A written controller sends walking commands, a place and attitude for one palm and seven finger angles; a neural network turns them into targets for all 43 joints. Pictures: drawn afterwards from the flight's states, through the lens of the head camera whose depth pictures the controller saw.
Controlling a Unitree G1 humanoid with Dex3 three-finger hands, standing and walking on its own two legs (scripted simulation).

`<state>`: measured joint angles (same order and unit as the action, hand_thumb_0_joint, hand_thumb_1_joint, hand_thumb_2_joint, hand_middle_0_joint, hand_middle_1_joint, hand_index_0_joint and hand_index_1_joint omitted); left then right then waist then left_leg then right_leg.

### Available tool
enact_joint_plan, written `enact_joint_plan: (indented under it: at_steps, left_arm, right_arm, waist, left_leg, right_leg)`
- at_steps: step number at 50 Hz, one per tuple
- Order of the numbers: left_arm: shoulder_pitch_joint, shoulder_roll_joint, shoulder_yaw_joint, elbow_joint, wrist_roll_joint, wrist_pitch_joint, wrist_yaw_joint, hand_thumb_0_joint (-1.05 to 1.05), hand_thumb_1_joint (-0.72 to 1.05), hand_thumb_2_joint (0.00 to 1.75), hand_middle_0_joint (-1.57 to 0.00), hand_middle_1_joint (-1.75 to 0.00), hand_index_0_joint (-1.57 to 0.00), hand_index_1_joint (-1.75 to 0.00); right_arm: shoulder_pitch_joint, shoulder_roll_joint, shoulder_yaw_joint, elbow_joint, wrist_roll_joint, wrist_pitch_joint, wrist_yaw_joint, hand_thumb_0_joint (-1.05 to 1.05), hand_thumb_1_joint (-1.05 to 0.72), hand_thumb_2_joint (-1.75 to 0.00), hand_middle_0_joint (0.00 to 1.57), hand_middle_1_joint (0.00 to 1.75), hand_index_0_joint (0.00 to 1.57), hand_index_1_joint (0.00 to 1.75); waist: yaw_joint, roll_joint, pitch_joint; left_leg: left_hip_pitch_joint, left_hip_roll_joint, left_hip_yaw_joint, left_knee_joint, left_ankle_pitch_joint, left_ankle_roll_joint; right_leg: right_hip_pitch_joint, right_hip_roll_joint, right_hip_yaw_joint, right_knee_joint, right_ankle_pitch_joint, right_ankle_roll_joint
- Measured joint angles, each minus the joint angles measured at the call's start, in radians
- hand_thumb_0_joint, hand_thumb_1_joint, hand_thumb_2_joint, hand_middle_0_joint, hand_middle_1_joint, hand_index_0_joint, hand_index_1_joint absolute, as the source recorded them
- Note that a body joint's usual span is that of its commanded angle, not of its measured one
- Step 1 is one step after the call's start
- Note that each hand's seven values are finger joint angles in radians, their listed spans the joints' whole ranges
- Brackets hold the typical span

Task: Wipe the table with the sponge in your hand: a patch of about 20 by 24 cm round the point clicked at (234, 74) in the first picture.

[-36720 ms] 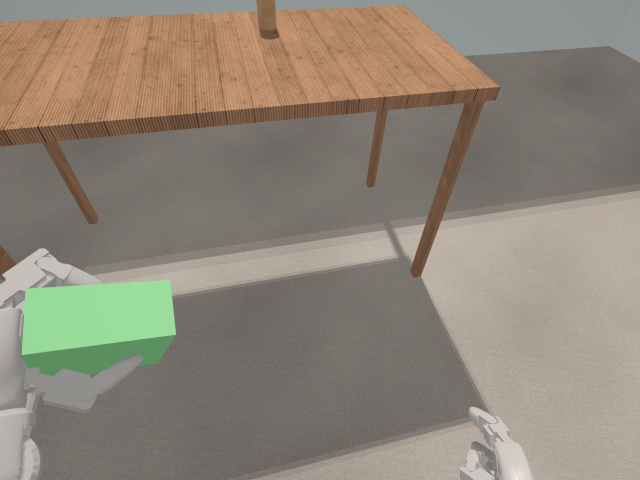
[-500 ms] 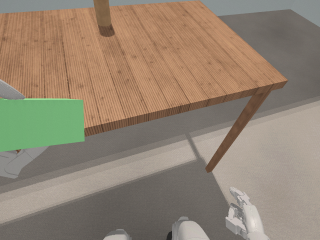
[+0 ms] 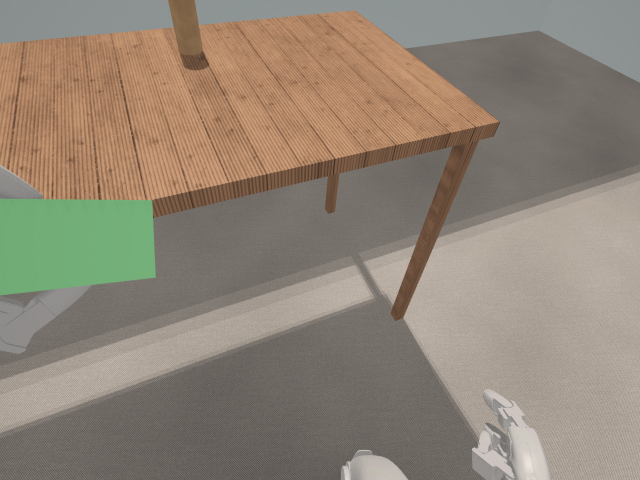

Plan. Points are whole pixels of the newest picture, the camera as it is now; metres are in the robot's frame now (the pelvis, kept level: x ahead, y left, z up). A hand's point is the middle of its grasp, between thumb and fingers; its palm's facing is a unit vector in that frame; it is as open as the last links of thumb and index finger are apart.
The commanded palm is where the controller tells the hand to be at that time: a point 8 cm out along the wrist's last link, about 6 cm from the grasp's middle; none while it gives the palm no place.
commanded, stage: stop stepping back and stand still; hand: left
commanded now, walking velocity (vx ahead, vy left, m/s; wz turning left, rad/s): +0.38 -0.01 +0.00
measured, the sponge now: (76, 239) +0.23 +0.20 +0.26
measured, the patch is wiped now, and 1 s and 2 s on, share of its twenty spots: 0.95 0.95 0.95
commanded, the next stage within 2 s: stand and wait in 0.78 s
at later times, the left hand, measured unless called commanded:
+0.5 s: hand out of the picture +0.12 +0.21 +0.30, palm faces +0.54 -0.78 -0.31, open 9.6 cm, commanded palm +0.05 +0.25 +0.28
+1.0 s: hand out of the picture +0.10 +0.18 +0.28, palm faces +0.54 -0.77 -0.34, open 9.6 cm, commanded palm +0.04 +0.22 +0.28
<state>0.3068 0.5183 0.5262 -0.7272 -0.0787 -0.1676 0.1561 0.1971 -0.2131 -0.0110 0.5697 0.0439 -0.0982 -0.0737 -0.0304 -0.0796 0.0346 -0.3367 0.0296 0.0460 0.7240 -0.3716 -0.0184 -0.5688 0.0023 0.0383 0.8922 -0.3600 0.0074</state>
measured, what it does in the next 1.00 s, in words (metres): walks backwards: right foot, then left foot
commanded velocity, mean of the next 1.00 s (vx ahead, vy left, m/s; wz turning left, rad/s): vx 0.15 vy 0.06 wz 0.00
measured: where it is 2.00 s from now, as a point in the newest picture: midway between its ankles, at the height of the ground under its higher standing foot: outside the picture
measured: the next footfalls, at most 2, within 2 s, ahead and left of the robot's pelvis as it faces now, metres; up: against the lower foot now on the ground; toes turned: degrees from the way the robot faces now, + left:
right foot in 0.12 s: +0.07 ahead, -0.10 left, +0.00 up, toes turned +2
left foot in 0.34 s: -0.02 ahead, +0.11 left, +0.00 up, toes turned +4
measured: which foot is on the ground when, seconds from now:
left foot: down 0.00-0.12, up 0.14-0.32, down 0.34-0.56, up 0.58-0.80, down 0.82-1.00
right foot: up 0.00-0.10, down 0.12-0.34, up 0.36-0.56, down 0.58-1.00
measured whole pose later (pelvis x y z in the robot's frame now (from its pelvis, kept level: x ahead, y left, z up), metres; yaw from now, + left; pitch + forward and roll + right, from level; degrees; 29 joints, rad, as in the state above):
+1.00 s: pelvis -0.10 -0.07 +0.02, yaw +3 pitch -2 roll +0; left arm 0.30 0.41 0.45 -0.56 -0.07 -0.15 0.16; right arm 0.22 -0.23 0.00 0.63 0.03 -0.08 -0.06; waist -0.03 0.04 -0.03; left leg -0.33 0.05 -0.01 0.71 -0.30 0.01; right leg -0.28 0.02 -0.08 0.61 -0.30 -0.06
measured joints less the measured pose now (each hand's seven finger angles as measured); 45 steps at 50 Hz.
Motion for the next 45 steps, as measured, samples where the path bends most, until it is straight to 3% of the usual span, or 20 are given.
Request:
enact_joint_plan:
  at_steps: [3, 6, 8, 11, 13, 16, 17, 18, 20, 22, 23, 25, 27, 29, 32, 34, 38, 41, 43, 45]
  left_arm:
    - [-0.070, -0.038, 0.008, 0.112, 0.015, 0.013, 0.009, -0.01, -0.48, 1.09, -0.78, -1.39, -0.79, -1.36]
    - [-0.088, -0.055, 0.007, 0.188, 0.012, 0.028, -0.003, -0.01, -0.48, 1.09, -0.78, -1.39, -0.79, -1.36]
    - [-0.105, -0.089, -0.022, 0.196, 0.014, 0.036, -0.023, -0.01, -0.48, 1.09, -0.77, -1.39, -0.79, -1.36]
    - [-0.065, -0.138, -0.077, 0.165, 0.011, 0.043, -0.055, -0.01, -0.48, 1.09, -0.77, -1.39, -0.79, -1.36]
    - [-0.009, -0.145, -0.095, 0.126, 0.010, 0.045, -0.060, -0.01, -0.48, 1.09, -0.77, -1.39, -0.79, -1.36]
    - [0.053, -0.124, -0.105, 0.068, 0.014, 0.041, -0.041, -0.01, -0.48, 1.09, -0.78, -1.39, -0.79, -1.36]
    - [0.055, -0.111, -0.102, 0.050, 0.015, 0.039, -0.033, -0.01, -0.48, 1.09, -0.78, -1.39, -0.79, -1.36]
    - [0.035, -0.092, -0.094, 0.047, 0.017, 0.033, -0.027, -0.01, -0.48, 1.09, -0.78, -1.39, -0.79, -1.36]
    - [-0.027, -0.046, -0.069, 0.083, 0.027, 0.023, -0.028, -0.01, -0.48, 1.09, -0.78, -1.39, -0.79, -1.36]
    - [-0.084, -0.033, -0.068, 0.153, 0.029, 0.019, -0.025, -0.01, -0.48, 1.09, -0.78, -1.39, -0.79, -1.36]
    - [-0.105, -0.036, -0.069, 0.190, 0.028, 0.019, -0.021, -0.01, -0.48, 1.09, -0.78, -1.39, -0.79, -1.36]
    - [-0.119, -0.051, -0.066, 0.245, 0.018, 0.028, -0.016, -0.01, -0.48, 1.09, -0.78, -1.39, -0.79, -1.36]
    - [-0.097, -0.065, -0.058, 0.258, 0.008, 0.046, -0.012, -0.01, -0.48, 1.09, -0.78, -1.39, -0.79, -1.36]
    - [-0.069, -0.053, -0.051, 0.220, 0.008, 0.061, -0.016, -0.01, -0.48, 1.09, -0.77, -1.39, -0.79, -1.36]
    - [-0.023, -0.113, -0.093, 0.155, 0.014, 0.041, -0.039, -0.01, -0.48, 1.09, -0.77, -1.39, -0.79, -1.37]
    - [0.029, -0.136, -0.112, 0.112, 0.011, 0.030, -0.048, -0.01, -0.48, 1.09, -0.77, -1.39, -0.79, -1.36]
    - [0.069, -0.116, -0.100, 0.069, 0.014, 0.009, -0.027, -0.01, -0.48, 1.09, -0.78, -1.39, -0.79, -1.36]
    - [0.027, -0.095, -0.087, 0.083, 0.014, -0.001, -0.001, -0.01, -0.48, 1.09, -0.78, -1.39, -0.79, -1.36]
    - [-0.018, -0.083, -0.076, 0.116, 0.015, 0.006, 0.007, -0.01, -0.48, 1.09, -0.78, -1.39, -0.79, -1.36]
    - [-0.035, -0.085, -0.069, 0.156, 0.016, 0.016, 0.010, -0.01, -0.48, 1.09, -0.78, -1.39, -0.79, -1.36]
  right_arm:
    - [0.044, 0.005, 0.005, 0.036, 0.003, -0.014, 0.017, 0.01, -0.90, -0.90, 0.20, 0.30, 0.20, 0.30]
    - [0.091, 0.001, 0.023, 0.041, 0.001, -0.007, 0.030, 0.01, -0.90, -0.90, 0.20, 0.30, 0.20, 0.30]
    - [0.080, -0.017, 0.027, 0.053, 0.000, 0.007, 0.033, 0.01, -0.90, -0.90, 0.20, 0.30, 0.21, 0.30]
    - [0.046, -0.015, 0.029, 0.110, -0.003, 0.035, 0.039, 0.01, -0.90, -0.90, 0.20, 0.30, 0.21, 0.30]
    - [0.041, 0.000, 0.033, 0.115, -0.007, 0.045, 0.035, 0.02, -0.90, -0.90, 0.20, 0.30, 0.21, 0.30]
    - [0.049, 0.012, 0.047, 0.085, -0.014, 0.030, 0.017, 0.02, -0.90, -0.90, 0.20, 0.30, 0.21, 0.30]
    - [0.053, 0.003, 0.051, 0.060, -0.017, 0.018, 0.011, 0.02, -0.90, -0.90, 0.20, 0.30, 0.21, 0.30]
    - [0.045, 0.003, 0.049, 0.047, -0.018, 0.003, 0.006, 0.02, -0.90, -0.90, 0.20, 0.30, 0.21, 0.30]
    - [0.029, 0.021, 0.043, 0.047, -0.016, -0.021, 0.009, 0.02, -0.90, -0.90, 0.20, 0.30, 0.21, 0.30]
    - [0.038, 0.030, 0.045, 0.050, -0.005, -0.034, 0.022, 0.01, -0.90, -0.90, 0.20, 0.30, 0.21, 0.30]
    - [0.045, 0.033, 0.048, 0.054, -0.001, -0.035, 0.026, 0.01, -0.90, -0.90, 0.20, 0.30, 0.21, 0.30]
    - [0.056, 0.037, 0.058, 0.060, 0.001, -0.024, 0.028, 0.01, -0.90, -0.90, 0.20, 0.30, 0.21, 0.30]
    - [0.067, 0.036, 0.066, 0.047, -0.005, -0.008, 0.027, 0.01, -0.90, -0.90, 0.20, 0.30, 0.21, 0.30]
    - [0.077, 0.033, 0.065, 0.012, -0.010, 0.000, 0.030, 0.01, -0.90, -0.90, 0.20, 0.30, 0.21, 0.30]
    - [0.044, -0.005, 0.043, 0.053, -0.010, 0.020, 0.037, 0.01, -0.90, -0.90, 0.20, 0.30, 0.21, 0.30]
    - [0.042, -0.014, 0.029, 0.077, -0.011, 0.038, 0.033, 0.01, -0.90, -0.90, 0.20, 0.30, 0.21, 0.30]
    - [0.056, -0.019, 0.019, 0.071, -0.014, 0.039, 0.005, 0.02, -0.90, -0.90, 0.20, 0.30, 0.21, 0.30]
    - [0.057, -0.053, 0.007, 0.045, -0.019, 0.012, -0.013, 0.02, -0.90, -0.90, 0.20, 0.30, 0.21, 0.30]
    - [0.034, -0.051, -0.003, 0.050, -0.014, 0.011, -0.015, 0.01, -0.90, -0.90, 0.20, 0.30, 0.21, 0.30]
    - [0.029, -0.042, 0.000, 0.053, -0.009, 0.015, -0.012, 0.01, -0.90, -0.90, 0.20, 0.30, 0.20, 0.30]
  waist:
    - [0.002, 0.029, -0.045]
    - [0.001, 0.064, -0.080]
    - [0.010, 0.105, -0.057]
    - [0.022, 0.105, -0.050]
    - [0.020, 0.078, -0.067]
    - [0.025, 0.051, -0.094]
    - [0.027, 0.067, -0.100]
    - [0.022, 0.072, -0.092]
    - [0.037, 0.043, -0.073]
    - [0.029, 0.049, -0.097]
    - [0.021, 0.058, -0.113]
    - [0.006, 0.083, -0.133]
    - [-0.007, 0.108, -0.136]
    - [-0.006, 0.102, -0.122]
    - [0.016, 0.138, -0.067]
    - [0.030, 0.122, -0.064]
    - [0.044, 0.060, -0.065]
    - [0.033, 0.095, -0.069]
    - [0.027, 0.097, -0.050]
    - [0.019, 0.108, -0.059]
  left_leg:
    - [-0.009, 0.006, -0.023, -0.019, 0.036, -0.001]
    - [-0.051, 0.033, -0.030, 0.029, -0.013, 0.006]
    - [-0.127, 0.039, -0.068, 0.215, -0.097, 0.024]
    - [-0.194, -0.003, -0.082, 0.451, -0.007, 0.027]
    - [-0.169, -0.011, -0.040, 0.384, 0.014, 0.036]
    - [-0.029, -0.009, 0.018, 0.061, -0.044, 0.064]
    - [0.025, 0.000, 0.005, -0.065, -0.094, 0.083]
    - [0.026, 0.006, -0.001, -0.112, -0.026, 0.083]
    - [0.019, -0.003, 0.027, -0.094, 0.070, 0.049]
    - [0.013, -0.006, 0.024, -0.098, 0.087, 0.048]
    - [0.009, -0.001, 0.017, -0.108, 0.090, 0.050]
    - [0.008, 0.022, 0.008, -0.136, 0.093, 0.039]
    - [-0.004, 0.046, -0.001, -0.131, 0.064, 0.023]
    - [-0.072, 0.048, -0.008, 0.000, -0.042, 0.035]
    - [-0.184, 0.037, -0.071, 0.320, -0.035, 0.031]
    - [-0.206, 0.021, -0.060, 0.370, 0.025, 0.029]
    - [-0.084, 0.016, 0.007, 0.064, 0.047, 0.047]
    - [0.025, 0.028, -0.023, -0.149, 0.023, 0.066]
    - [0.021, 0.029, -0.028, -0.122, 0.105, 0.019]
    - [0.025, 0.035, -0.035, -0.099, 0.090, -0.002]
  right_leg:
    - [0.012, 0.026, -0.006, 0.134, -0.047, 0.002]
    - [0.167, 0.013, -0.048, -0.114, -0.015, -0.003]
    - [0.169, 0.033, -0.081, -0.137, 0.028, -0.045]
    - [0.171, 0.041, -0.086, -0.181, 0.090, -0.070]
    - [0.169, 0.028, -0.079, -0.239, 0.128, -0.072]
    - [0.143, 0.003, -0.088, -0.271, 0.090, -0.067]
    - [0.117, 0.012, -0.099, -0.245, 0.036, -0.062]
    - [0.080, 0.015, -0.102, -0.171, -0.022, -0.047]
    - [0.016, 0.015, -0.062, 0.077, -0.073, -0.024]
    - [-0.019, 0.018, -0.050, 0.270, -0.064, -0.015]
    - [-0.017, 0.013, -0.053, 0.294, -0.056, -0.015]
    - [0.040, -0.002, -0.076, 0.180, -0.055, -0.018]
    - [0.148, -0.009, -0.103, -0.043, -0.072, -0.025]
    - [0.249, -0.015, -0.098, -0.262, -0.005, -0.053]
    - [0.247, 0.018, -0.122, -0.253, 0.069, -0.066]
    - [0.262, 0.017, -0.115, -0.293, 0.089, -0.065]
    - [0.265, -0.014, -0.089, -0.329, 0.110, -0.064]
    - [0.234, -0.003, -0.106, -0.269, 0.080, -0.056]
    - [0.234, -0.006, -0.107, -0.226, 0.055, -0.049]
    - [0.253, 0.001, -0.110, -0.232, 0.048, -0.052]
